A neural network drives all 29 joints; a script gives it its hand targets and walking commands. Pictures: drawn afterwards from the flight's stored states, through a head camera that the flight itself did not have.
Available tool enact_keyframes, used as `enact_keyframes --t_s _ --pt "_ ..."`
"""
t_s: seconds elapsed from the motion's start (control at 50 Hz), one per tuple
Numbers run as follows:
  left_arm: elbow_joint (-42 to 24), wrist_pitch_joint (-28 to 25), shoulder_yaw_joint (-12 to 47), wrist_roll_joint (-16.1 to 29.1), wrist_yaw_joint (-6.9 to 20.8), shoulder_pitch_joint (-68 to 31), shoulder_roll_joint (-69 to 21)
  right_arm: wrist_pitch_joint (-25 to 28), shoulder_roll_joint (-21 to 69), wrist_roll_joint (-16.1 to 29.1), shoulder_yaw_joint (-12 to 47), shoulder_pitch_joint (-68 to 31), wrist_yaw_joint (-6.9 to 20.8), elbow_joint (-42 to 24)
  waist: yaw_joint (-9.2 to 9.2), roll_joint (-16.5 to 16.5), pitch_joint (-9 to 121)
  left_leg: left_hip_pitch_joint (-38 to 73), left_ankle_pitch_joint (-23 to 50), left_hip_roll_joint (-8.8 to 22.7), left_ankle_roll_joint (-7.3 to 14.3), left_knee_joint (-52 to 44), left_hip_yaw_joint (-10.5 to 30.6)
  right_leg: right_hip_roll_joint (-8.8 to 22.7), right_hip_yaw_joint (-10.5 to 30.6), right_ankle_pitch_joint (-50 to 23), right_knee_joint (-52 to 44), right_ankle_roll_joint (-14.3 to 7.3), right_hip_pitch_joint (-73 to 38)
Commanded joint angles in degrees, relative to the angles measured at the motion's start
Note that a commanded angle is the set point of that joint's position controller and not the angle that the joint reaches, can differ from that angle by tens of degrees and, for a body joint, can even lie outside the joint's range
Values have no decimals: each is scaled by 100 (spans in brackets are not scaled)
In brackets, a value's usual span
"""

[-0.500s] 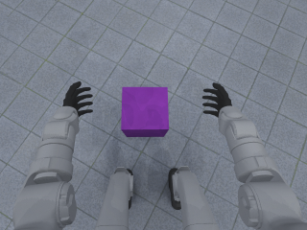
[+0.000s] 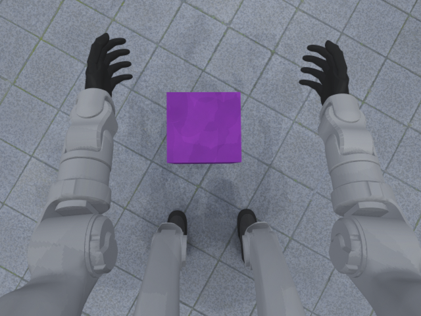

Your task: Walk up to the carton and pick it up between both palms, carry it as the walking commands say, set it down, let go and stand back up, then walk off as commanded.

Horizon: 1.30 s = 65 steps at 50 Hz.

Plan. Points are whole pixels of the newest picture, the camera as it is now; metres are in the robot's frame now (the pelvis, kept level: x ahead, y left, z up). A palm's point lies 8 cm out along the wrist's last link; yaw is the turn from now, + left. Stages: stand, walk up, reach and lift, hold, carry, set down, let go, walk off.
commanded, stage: reach and lift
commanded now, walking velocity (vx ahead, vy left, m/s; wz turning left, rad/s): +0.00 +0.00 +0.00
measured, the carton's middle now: (203, 133) +0.47 +0.03 -0.53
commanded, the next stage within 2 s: none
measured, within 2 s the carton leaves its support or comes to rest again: neither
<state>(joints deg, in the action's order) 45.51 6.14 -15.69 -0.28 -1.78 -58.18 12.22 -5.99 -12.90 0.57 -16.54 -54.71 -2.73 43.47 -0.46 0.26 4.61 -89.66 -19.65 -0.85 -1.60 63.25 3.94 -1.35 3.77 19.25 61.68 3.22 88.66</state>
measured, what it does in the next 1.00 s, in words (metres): lowers itself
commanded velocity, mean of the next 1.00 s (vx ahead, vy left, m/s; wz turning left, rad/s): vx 0.00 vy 0.00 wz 0.00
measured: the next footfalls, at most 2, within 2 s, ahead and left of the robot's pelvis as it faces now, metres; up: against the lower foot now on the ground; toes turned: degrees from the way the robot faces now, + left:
none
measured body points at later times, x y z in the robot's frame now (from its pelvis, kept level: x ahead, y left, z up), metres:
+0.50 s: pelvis -0.04 -0.01 -0.11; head +0.30 +0.03 +0.18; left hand +0.50 +0.20 -0.25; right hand +0.50 -0.18 -0.24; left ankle +0.05 +0.13 -0.62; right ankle +0.06 -0.14 -0.62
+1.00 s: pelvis -0.05 -0.01 -0.22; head +0.31 +0.01 +0.05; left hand +0.48 +0.20 -0.40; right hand +0.50 -0.17 -0.38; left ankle +0.05 +0.13 -0.62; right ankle +0.06 -0.14 -0.62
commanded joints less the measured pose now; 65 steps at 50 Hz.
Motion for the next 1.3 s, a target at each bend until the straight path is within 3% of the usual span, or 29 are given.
enact_keyframes --t_s 0.0,0.04,0.1,0.14,0.2,0.26,0.28,0.3,0.34,0.4,0.42,0.46,0.5,0.52,0.54,0.62,0.7,0.72,0.74,0.76,0.82,0.86,0.94,0.98,1.0,1.22,1.24,1.26,1.28 --pt "-182 -205 -683 -434 160 -765 889 99 -7 92 293 -1215 80 -643 -570 -359 6049 3312 3642 -265 89 -228 -536 -297 -369 -3388 -34 49 -3307" --pt "138 -262 -965 -627 277 -791 1086 65 123 51 250 -1380 83 -614 -777 -369 5571 2458 2958 -280 170 -251 -658 -215 -254 -3247 22 56 -3404" --pt "-109 -346 -994 -466 402 -1286 1240 26 151 -113 260 -1593 -57 -480 -642 -593 5629 1840 2223 -348 186 -248 -731 -148 -199 -3000 102 43 -3871" --pt "245 -383 -1071 -492 454 -1560 1234 -5 112 -386 85 -1766 -151 -3 -513 -538 4636 1157 1635 -343 122 -116 -792 -130 -252 -2257 139 30 -2995" --pt "308 -328 -742 -143 548 -2238 1134 -49 -138 -677 -200 -2400 -321 58 87 -688 4505 867 781 -369 32 321 -717 -168 -471 -1061 455 47 -2308" --pt "366 -231 -388 67 470 -2850 1043 -39 -525 -730 -503 -2813 -431 311 495 -313 4807 1140 206 -346 -129 782 -735 -274 -722 -200 889 3 -1592" --pt "426 -211 -420 -2 418 -2928 1083 -48 -669 -763 -677 -2853 -456 419 458 63 4621 1177 89 -370 -183 903 -762 -271 -780 87 1028 -44 -1088" --pt "580 -113 -294 56 400 -3017 952 -78 -734 -778 -698 -2907 -449 540 584 55 4830 1341 -14 -351 -197 1048 -699 -307 -877 319 1150 -31 -876" --pt "227 -76 -183 58 251 -3173 880 -22 -814 -576 -704 -3004 -448 163 485 426 5753 1933 347 -356 -247 1394 -721 -341 -956 137 1512 -29 -776" --pt "0 8 -94 -21 -24 -2954 1106 -38 -692 -52 -295 -2954 -433 -434 43 713 6870 2594 1106 -355 -183 1844 -731 -406 -992 -305 1987 25 -787" --pt "285 47 -136 -62 -81 -2829 1243 -80 -714 17 -159 -2755 -424 -147 -60 603 6872 2516 1224 -341 -125 2004 -704 -423 -1004 -328 2099 71 -593" --pt "-298 53 -44 -161 -217 -2618 1290 -92 -582 435 165 -2653 -366 -580 -390 903 7448 2714 1747 -330 -107 2233 -774 -443 -958 -840 2379 76 -666" --pt "57 21 -109 -329 -286 -2525 1537 -150 -465 574 341 -2338 -305 161 -620 789 6701 2079 1480 -288 -48 2452 -756 -443 -882 -645 2696 108 -176" --pt "-521 -21 -202 -266 -309 -2660 1625 -108 -546 683 463 -2504 -295 -368 -627 553 7120 2108 1607 -294 -29 2601 -756 -433 -850 -814 2797 104 -397" --pt "-125 -64 -249 -299 -331 -2590 1609 -50 -604 590 409 -2465 -284 63 -539 385 6369 1424 1328 -252 -18 2734 -743 -413 -835 -678 2977 107 -35" --pt "-1447 -228 -35 362 -366 -2982 1531 144 -979 532 478 -3002 -410 -1100 -104 -26 7567 1780 2421 -285 -53 3288 -616 -484 -868 -1729 3479 45 -438" --pt "-538 -62 415 848 -274 -2498 1089 86 -1186 225 408 -2794 -502 -552 311 -342 7081 1504 2013 -288 -100 3441 -584 -466 -1062 -1308 3713 29 -248" --pt "-308 -9 529 921 -266 -2617 1017 43 -1238 194 369 -2932 -519 -378 352 -194 7006 1437 1771 -279 -123 3526 -601 -423 -1079 -1061 3828 3 -170" --pt "22 24 487 912 -239 -2503 1042 8 -1204 177 385 -3028 -507 -223 252 -366 6768 1202 1589 -316 -71 3556 -588 -409 -1076 -885 3907 29 -74" --pt "-618 42 524 988 -270 -2647 1093 -5 -1122 308 434 -3105 -529 -764 253 -343 7500 1542 1844 -340 -103 3586 -630 -424 -1080 -1216 3957 39 -560" --pt "411 17 577 850 -283 -2762 1067 20 -1023 479 419 -3007 -438 299 149 89 6063 1193 1586 -256 -109 3808 -533 -380 -1080 -608 4168 40 763" --pt "567 -47 366 570 -294 -2815 1294 58 -949 597 402 -3072 -376 452 -33 175 5666 981 1266 -236 -60 3873 -554 -341 -1002 -323 4208 40 1014" --pt "1083 -333 11 294 -306 -3054 1716 250 -783 666 502 -3247 -359 893 -357 -120 4839 -315 868 -161 -3 4179 -601 -279 -708 -466 4392 113 896" --pt "762 -430 121 384 -304 -3472 1659 330 -955 664 527 -3433 -361 1013 -300 68 4840 -402 867 -159 -82 4278 -617 -287 -671 -465 4487 77 970" --pt "444 -485 32 399 -340 -3581 1837 340 -869 816 673 -3589 -414 700 -474 -35 5510 -127 1118 -166 -54 4407 -664 -279 -616 -753 4553 101 483" --pt "1162 -406 1128 1485 -256 -4472 1672 371 -1508 1126 1108 -4749 -648 864 184 -11 5620 -107 509 -27 -81 5119 -648 -106 -766 -288 5246 4 158" --pt "512 -465 1079 1478 -330 -4671 1900 420 -1569 1155 1014 -4922 -682 290 123 67 6370 347 986 -38 -108 5223 -637 -137 -774 -703 5381 11 -79" --pt "1261 -424 1028 1476 -339 -4496 1868 397 -1644 1146 1166 -4815 -662 872 49 -99 5929 191 791 -28 -83 5276 -643 -102 -797 -413 5396 3 160" --pt "769 -422 1180 1675 -354 -4719 1839 414 -1749 1227 1171 -5036 -673 323 154 -83 6405 553 1009 -52 -53 5260 -605 -109 -832 -628 5458 -18 -128"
